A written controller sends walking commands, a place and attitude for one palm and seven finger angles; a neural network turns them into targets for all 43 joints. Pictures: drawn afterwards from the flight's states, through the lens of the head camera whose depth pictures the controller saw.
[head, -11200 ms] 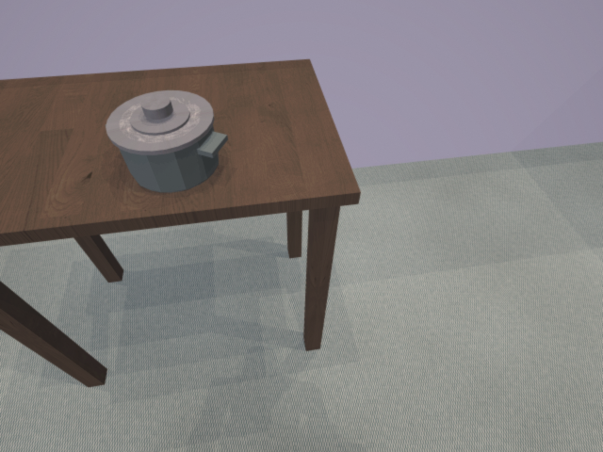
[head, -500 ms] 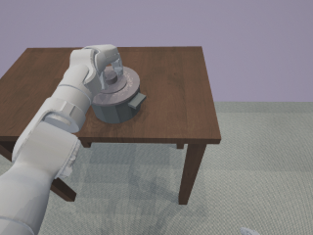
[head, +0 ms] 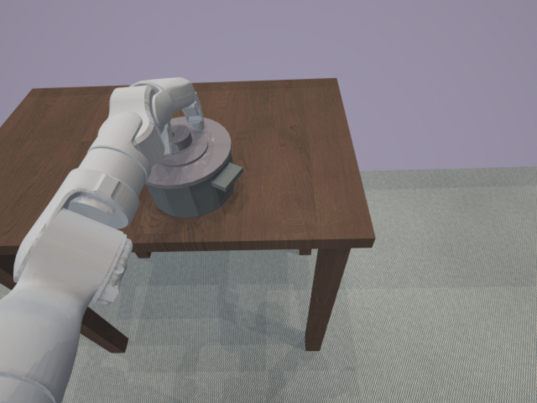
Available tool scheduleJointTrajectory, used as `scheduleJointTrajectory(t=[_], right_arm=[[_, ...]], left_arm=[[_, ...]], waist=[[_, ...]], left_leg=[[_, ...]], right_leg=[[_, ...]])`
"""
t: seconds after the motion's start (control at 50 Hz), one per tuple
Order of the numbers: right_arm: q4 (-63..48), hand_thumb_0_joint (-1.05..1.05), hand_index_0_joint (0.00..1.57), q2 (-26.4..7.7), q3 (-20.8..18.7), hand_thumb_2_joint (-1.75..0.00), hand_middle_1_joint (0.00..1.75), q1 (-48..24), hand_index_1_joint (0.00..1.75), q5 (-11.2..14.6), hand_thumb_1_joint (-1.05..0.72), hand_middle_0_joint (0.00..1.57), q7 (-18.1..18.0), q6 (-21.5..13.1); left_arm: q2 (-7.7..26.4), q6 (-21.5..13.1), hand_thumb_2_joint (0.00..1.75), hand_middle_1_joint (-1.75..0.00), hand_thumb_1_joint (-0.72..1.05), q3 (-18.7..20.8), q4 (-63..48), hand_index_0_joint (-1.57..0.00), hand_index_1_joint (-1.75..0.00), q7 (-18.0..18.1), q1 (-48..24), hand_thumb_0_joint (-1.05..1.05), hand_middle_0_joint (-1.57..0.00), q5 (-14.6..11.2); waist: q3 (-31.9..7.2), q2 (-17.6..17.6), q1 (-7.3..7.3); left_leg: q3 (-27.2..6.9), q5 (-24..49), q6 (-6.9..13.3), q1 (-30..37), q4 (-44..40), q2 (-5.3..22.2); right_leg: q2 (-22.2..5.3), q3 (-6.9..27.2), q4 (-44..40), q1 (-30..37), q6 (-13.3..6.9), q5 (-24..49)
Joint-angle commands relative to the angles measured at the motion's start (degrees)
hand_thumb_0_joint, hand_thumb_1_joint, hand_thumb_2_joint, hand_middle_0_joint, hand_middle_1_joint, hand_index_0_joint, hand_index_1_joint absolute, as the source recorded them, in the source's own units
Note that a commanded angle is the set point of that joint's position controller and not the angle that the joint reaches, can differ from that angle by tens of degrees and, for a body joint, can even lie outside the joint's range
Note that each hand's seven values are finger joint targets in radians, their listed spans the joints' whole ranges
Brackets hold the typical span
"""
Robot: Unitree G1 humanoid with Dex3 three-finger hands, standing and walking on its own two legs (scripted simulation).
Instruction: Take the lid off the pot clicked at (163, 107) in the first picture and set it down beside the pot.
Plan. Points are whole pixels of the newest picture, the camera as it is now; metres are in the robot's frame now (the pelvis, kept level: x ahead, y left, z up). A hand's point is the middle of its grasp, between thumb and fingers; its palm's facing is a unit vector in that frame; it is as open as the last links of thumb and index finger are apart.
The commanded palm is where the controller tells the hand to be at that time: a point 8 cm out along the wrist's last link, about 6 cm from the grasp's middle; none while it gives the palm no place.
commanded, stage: close the fingers and squeeze the knob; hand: left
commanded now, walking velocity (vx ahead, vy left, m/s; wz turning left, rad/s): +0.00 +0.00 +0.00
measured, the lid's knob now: (177, 137) +0.50 +0.14 +0.13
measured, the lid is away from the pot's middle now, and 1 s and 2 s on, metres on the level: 0.00 0.01 0.01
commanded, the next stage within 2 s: lift the lid straight up in 1.64 s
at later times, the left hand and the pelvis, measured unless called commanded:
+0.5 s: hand (174, 140) +0.46 +0.13 +0.16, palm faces -0.41 -0.02 -0.91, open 9.2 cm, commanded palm +0.46 +0.14 +0.21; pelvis +0.00 +0.00 +0.00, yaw +1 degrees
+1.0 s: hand (172, 140) +0.46 +0.14 +0.16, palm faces -0.40 -0.04 -0.92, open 7.2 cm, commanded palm +0.46 +0.14 +0.21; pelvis +0.00 +0.00 +0.00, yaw +0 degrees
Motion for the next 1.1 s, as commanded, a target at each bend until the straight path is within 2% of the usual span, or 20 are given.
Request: scheduleJointTrajectory(t=[0.0,0.06,0.08,0.16,0.18,0.3,0.32,0.38,0.42,0.46,0.58,0.6,0.7,0.74,0.82,0.88,0.92,0.96,1.02,1.08], right_arm=[[-6.6,0.00,0.20,-7.0,-2.4,-0.90,0.30,-1.9,0.30,0.1,-0.90,0.20,0.1,-1.7],[-6.4,0.00,0.20,-7.0,-2.2,-0.90,0.30,-2.0,0.30,0.2,-0.90,0.20,-0.1,-1.6],[-6.7,0.00,0.20,-7.3,-2.5,-0.90,0.30,-2.5,0.30,0.2,-0.90,0.20,-0.1,-1.5],[-6.2,0.00,0.20,-6.9,-2.0,-0.90,0.30,-2.4,0.30,0.4,-0.90,0.20,-0.4,-1.3],[-6.6,0.00,0.20,-7.3,-2.2,-0.90,0.30,-2.8,0.30,0.2,-0.90,0.20,-0.3,-1.1],[-7.2,0.00,0.20,-6.1,-2.0,-0.90,0.30,-3.1,0.30,0.0,-0.90,0.20,-0.1,-1.5],[-6.7,0.00,0.20,-6.3,-2.0,-0.90,0.30,-2.6,0.30,0.0,-0.90,0.20,-0.3,-1.5],[-6.2,0.00,0.20,-6.7,-1.9,-0.90,0.30,-3.0,0.30,0.5,-0.90,0.20,-0.4,-0.9],[-5.9,0.00,0.20,-6.4,-1.7,-0.90,0.30,-2.4,0.30,0.2,-0.90,0.20,-0.6,-1.3],[-6.1,0.00,0.20,-6.0,-1.8,-0.90,0.30,-2.6,0.30,0.2,-0.90,0.20,-0.5,-1.5],[-6.0,0.00,0.20,-6.7,-2.2,-0.90,0.30,-2.1,0.30,0.1,-0.90,0.20,-0.5,-1.4],[-5.8,0.00,0.20,-6.7,-2.0,-0.90,0.30,-1.9,0.30,-0.1,-0.90,0.20,-0.5,-1.5],[-6.5,0.00,0.20,-6.7,-2.1,-0.90,0.30,-2.1,0.30,-0.1,-0.90,0.20,-0.5,-1.8],[-6.8,0.00,0.20,-6.3,-2.1,-0.90,0.30,-2.5,0.30,0.2,-0.90,0.20,-0.3,-1.8],[-6.9,0.00,0.20,-6.7,-2.3,-0.90,0.30,-2.7,0.30,0.0,-0.90,0.20,-0.3,-2.1],[-6.9,0.00,0.20,-6.9,-2.3,-0.90,0.30,-3.3,0.30,0.5,-0.90,0.20,-0.2,-1.5],[-6.6,0.00,0.20,-6.8,-1.9,-0.90,0.30,-2.9,0.30,0.2,-0.90,0.20,-0.6,-1.7],[-6.4,0.00,0.20,-6.3,-1.8,-0.90,0.30,-3.1,0.30,0.5,-0.90,0.20,-0.7,-1.4],[-6.1,0.00,0.20,-6.7,-1.7,-0.90,0.30,-2.7,0.30,0.3,-0.90,0.20,-0.8,-1.3],[-6.7,0.00,0.20,-6.9,-1.9,-0.90,0.30,-2.9,0.30,0.4,-0.90,0.20,-0.8,-0.9]], left_arm=[[8.0,0.2,1.53,-0.08,-0.31,2.0,-12.0,-0.86,-0.08,1.1,-27.7,0.00,-0.86,0.0],[10.3,0.5,1.53,-0.08,-0.31,4.0,-11.0,-0.86,-0.08,1.5,-29.3,0.00,-0.86,-0.2],[9.4,0.6,0.93,-0.81,-0.06,3.3,-11.3,-0.47,-0.81,1.6,-28.2,0.00,-0.47,-0.7],[10.2,0.9,0.94,-0.86,-0.03,3.6,-9.2,-0.47,-0.86,1.5,-29.4,0.00,-0.47,0.2],[10.2,0.6,0.94,-0.88,-0.02,3.6,-11.5,-0.48,-0.88,1.9,-30.0,0.00,-0.48,-0.2],[8.3,0.1,0.94,-0.94,0.03,1.9,-15.1,-0.50,-0.94,1.8,-33.1,0.00,-0.50,0.5],[11.0,0.1,0.94,-0.95,0.04,4.6,-12.4,-0.50,-0.95,2.2,-31.0,0.00,-0.50,0.8],[6.9,0.5,0.93,-0.98,0.07,1.1,-9.6,-0.52,-0.98,2.1,-30.3,0.00,-0.52,-0.2],[11.3,0.2,0.93,-0.99,0.09,4.3,-10.3,-0.53,-0.99,2.7,-33.6,0.00,-0.53,1.0],[7.6,0.2,0.92,-1.01,0.11,1.8,-9.4,-0.54,-1.01,2.4,-31.8,0.00,-0.54,0.5],[7.9,0.2,0.89,-1.04,0.17,2.2,-9.8,-0.58,-1.04,2.4,-30.7,0.00,-0.58,0.0],[11.3,-0.1,0.89,-1.05,0.19,4.7,-11.3,-0.58,-1.05,2.5,-32.1,0.00,-0.58,0.7],[13.6,-0.5,0.85,-1.07,0.24,6.5,-12.8,-0.62,-1.07,2.5,-29.3,0.00,-0.62,0.8],[9.3,-0.1,0.84,-1.07,0.27,3.0,-11.9,-0.64,-1.07,2.1,-27.8,0.00,-0.64,0.4],[14.5,0.0,0.80,-1.08,0.32,7.2,-15.0,-0.67,-1.08,2.3,-28.4,0.00,-0.67,0.6],[9.0,0.7,0.76,-1.08,0.36,2.7,-13.5,-0.70,-1.08,1.9,-26.5,0.00,-0.70,-0.4],[14.7,0.6,0.73,-1.08,0.39,7.1,-12.3,-0.72,-1.08,2.4,-28.2,0.00,-0.72,0.9],[9.3,0.9,0.71,-1.08,0.42,2.4,-10.2,-0.73,-1.08,1.9,-28.4,0.00,-0.73,0.6],[12.9,0.9,0.70,-1.07,0.44,5.3,-8.9,-0.75,-1.08,2.3,-29.3,0.00,-0.73,1.3],[10.5,0.6,0.75,-1.05,0.43,3.5,-9.5,-0.74,-1.08,2.2,-28.6,0.00,-0.69,0.6]], waist=[[-21.2,-5.1,0.03],[-20.3,-6.5,0.07],[-20.8,-5.0,0.26],[-19.4,-7.0,-0.13],[-20.9,-4.0,0.24],[-23.9,-2.9,-0.29],[-23.2,-4.8,0.27],[-18.9,-5.2,-0.44],[-21.6,-5.3,-0.32],[-21.3,-5.8,-0.35],[-22.0,-5.3,-0.14],[-24.1,-5.7,-0.04],[-25.2,-5.3,0.80],[-22.3,-6.0,0.36],[-24.5,-5.5,1.16],[-20.2,-4.7,0.64],[-21.3,-6.1,0.80],[-19.0,-6.0,-0.07],[-20.4,-5.7,0.15],[-21.1,-4.6,0.21]], left_leg=[[1.0,22.4,2.1,6.8,-0.8,-3.0],[1.3,18.8,2.3,5.3,-1.2,-3.1],[1.3,19.5,2.2,6.0,-0.7,-3.1],[1.3,17.2,2.1,4.9,-1.1,-3.0],[1.2,19.5,1.9,5.9,-0.8,-3.1],[0.4,23.0,1.7,8.9,-0.4,-2.8],[0.5,23.0,1.8,7.8,0.0,-2.6],[1.0,18.9,1.6,5.3,-1.2,-2.9],[0.9,18.8,1.9,5.9,-1.1,-2.9],[1.0,19.3,2.0,6.0,-0.9,-3.0],[1.0,20.5,2.1,6.0,-0.6,-2.9],[0.9,21.1,2.1,6.4,-0.7,-3.0],[1.0,23.4,2.3,6.6,-0.2,-3.0],[1.3,22.5,2.5,6.2,-0.1,-2.9],[0.9,24.4,2.6,6.9,0.3,-2.8],[1.3,22.0,2.2,6.1,-0.6,-2.9],[1.3,20.5,2.4,5.5,-0.4,-3.1],[1.5,18.4,2.3,4.9,-0.9,-3.0],[1.2,18.6,2.1,5.1,-0.5,-3.0],[1.3,19.5,1.9,5.0,-0.7,-2.9]], right_leg=[[4.5,-4.4,0.0,11.7,-3.4,19.0],[4.3,-4.5,0.1,12.4,-3.5,18.1],[4.4,-4.7,0.1,11.8,-3.6,18.4],[4.3,-4.6,0.0,11.6,-3.5,16.8],[4.3,-4.7,0.2,11.7,-3.8,18.1],[4.4,-4.4,0.4,11.4,-3.7,18.7],[4.3,-4.6,0.8,12.3,-3.8,19.1],[4.4,-5.1,-0.1,10.4,-3.8,16.9],[4.2,-4.5,0.4,12.0,-3.8,17.4],[4.1,-4.5,0.4,12.1,-3.7,18.0],[4.3,-4.7,0.4,12.1,-3.7,19.0],[4.3,-4.1,0.6,13.6,-3.5,19.7],[4.1,-4.0,1.0,15.3,-3.4,21.6],[4.0,-4.2,0.7,13.8,-3.3,20.8],[4.0,-4.1,1.1,15.6,-3.4,22.3],[4.2,-4.8,0.1,12.7,-3.5,19.7],[4.1,-4.4,0.6,14.1,-3.5,19.6],[4.0,-4.5,0.3,12.3,-3.5,18.0],[4.2,-4.5,0.5,12.3,-3.7,17.6],[4.1,-4.7,0.6,12.4,-3.8,18.5]])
